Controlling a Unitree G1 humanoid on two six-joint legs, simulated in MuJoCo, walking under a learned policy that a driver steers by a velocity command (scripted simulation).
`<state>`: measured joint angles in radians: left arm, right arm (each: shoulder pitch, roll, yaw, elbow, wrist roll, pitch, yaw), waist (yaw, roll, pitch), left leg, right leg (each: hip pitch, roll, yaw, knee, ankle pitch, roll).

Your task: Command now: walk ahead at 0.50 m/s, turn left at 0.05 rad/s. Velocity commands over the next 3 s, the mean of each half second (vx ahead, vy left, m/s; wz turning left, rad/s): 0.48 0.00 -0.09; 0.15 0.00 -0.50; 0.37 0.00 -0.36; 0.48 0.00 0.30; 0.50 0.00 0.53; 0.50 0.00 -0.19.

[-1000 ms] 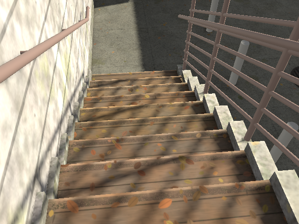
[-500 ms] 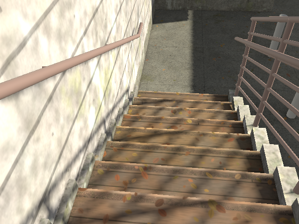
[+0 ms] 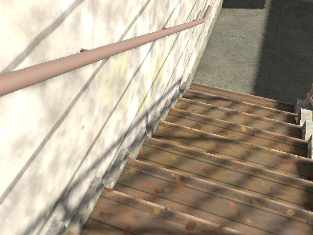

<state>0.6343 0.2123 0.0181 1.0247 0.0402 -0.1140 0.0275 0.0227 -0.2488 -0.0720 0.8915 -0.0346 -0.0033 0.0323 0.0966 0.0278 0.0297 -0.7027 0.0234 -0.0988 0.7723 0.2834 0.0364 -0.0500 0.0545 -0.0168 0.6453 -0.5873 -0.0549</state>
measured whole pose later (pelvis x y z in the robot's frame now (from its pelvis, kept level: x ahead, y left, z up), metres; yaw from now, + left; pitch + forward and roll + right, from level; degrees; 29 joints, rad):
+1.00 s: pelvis +0.44 +0.01 -0.31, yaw -19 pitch +0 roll +3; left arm 0.21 0.20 0.01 0.87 0.02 0.01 0.01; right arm 0.16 -0.21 -0.02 0.81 -0.06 0.08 -0.08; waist -0.01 0.01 0.09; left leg -0.89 0.00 0.00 1.91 -0.44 -0.01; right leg -0.46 0.10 0.04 0.58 -0.11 -0.12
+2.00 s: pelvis +0.69 -0.04 -0.33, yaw -19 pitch +3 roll -2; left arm 0.03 0.21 0.02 0.80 0.05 -0.06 -0.01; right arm 0.54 -0.17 -0.06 0.89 0.01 -0.06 -0.03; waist -0.09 0.00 -0.01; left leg -0.26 -0.09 -0.17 1.05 -0.50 0.10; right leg -0.40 0.04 -0.03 0.79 -0.39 -0.03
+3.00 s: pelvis +1.22 -0.20 -0.63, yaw -11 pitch +0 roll +0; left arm 0.44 0.20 0.03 0.95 0.01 -0.05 0.00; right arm 0.20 -0.21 -0.05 0.88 -0.06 -0.01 -0.02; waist 0.00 0.02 0.04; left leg -0.71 0.05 -0.04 1.25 -0.29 0.00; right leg -0.25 0.16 0.08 0.57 -0.32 -0.11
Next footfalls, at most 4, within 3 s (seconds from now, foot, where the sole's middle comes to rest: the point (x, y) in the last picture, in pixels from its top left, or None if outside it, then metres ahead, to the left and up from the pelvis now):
0.18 left None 0.30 0.14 -0.90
0.80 right None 0.57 -0.08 -1.07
1.46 left None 0.59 0.11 -1.07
1.96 right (208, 226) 0.67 -0.16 -1.07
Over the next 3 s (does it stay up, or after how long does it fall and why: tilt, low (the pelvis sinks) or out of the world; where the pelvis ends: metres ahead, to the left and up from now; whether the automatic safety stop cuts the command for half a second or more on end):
stays up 1.22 -0.20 -0.63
